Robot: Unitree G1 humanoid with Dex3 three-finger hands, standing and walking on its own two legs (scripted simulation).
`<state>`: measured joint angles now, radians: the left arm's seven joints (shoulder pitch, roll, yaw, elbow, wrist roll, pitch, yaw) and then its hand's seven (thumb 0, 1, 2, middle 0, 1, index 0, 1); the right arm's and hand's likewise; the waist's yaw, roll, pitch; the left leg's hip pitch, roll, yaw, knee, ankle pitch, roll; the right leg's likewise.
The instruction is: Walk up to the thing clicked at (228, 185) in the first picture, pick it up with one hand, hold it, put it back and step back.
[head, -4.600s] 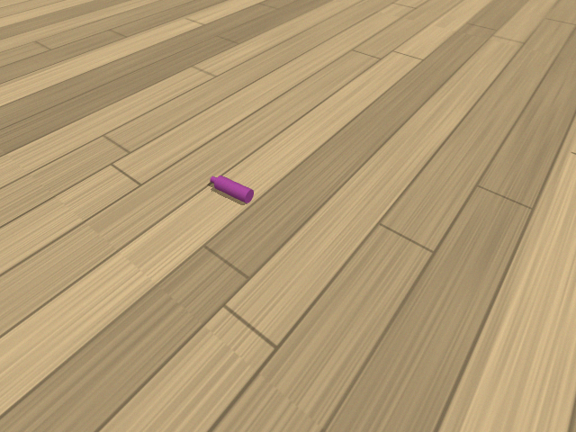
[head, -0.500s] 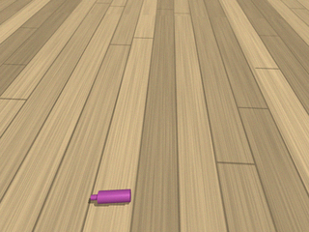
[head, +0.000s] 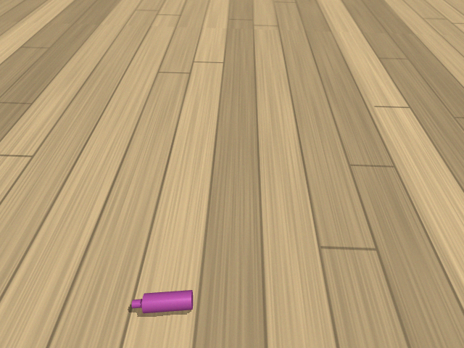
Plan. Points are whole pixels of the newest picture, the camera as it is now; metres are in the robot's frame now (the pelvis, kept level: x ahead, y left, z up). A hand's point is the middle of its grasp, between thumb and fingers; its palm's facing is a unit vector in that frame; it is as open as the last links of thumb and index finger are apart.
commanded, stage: walk up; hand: left
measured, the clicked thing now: (162, 301) +0.44 +0.27 -0.73
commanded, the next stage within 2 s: stand in 0.26 s
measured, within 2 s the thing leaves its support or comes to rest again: neither
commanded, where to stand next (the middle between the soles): +0.08 -0.03 m, yaw +2 degrees
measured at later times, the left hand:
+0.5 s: hand out of the picture +0.10 +0.26 -0.14, palm faces -0.02 -0.94 -0.34, open 7.4 cm
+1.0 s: hand out of the picture +0.08 +0.28 -0.14, palm faces -0.01 -0.94 -0.35, open 7.4 cm
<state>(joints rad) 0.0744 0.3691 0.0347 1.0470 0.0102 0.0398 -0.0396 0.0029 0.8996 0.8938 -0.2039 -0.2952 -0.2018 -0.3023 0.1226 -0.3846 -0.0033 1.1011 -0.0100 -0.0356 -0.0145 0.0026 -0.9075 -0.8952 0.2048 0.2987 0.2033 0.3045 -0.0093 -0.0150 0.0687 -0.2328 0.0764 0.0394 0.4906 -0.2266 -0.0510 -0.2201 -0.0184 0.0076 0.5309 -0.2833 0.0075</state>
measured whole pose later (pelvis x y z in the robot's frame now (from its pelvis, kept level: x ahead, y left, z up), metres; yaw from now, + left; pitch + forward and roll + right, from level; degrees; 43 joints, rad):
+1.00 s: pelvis +0.01 +0.02 +0.01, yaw +1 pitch -2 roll +0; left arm 0.10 0.35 0.01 1.15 0.01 -0.01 -0.01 0.00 0.90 0.89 -0.20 -0.30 -0.20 -0.30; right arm 0.07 -0.35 -0.01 1.16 -0.01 -0.01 0.02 0.00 -0.91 -0.90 0.20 0.30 0.20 0.30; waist 0.00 0.00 0.06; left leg -0.13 0.04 0.04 0.32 -0.16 -0.03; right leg -0.09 -0.05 0.00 0.32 -0.20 0.04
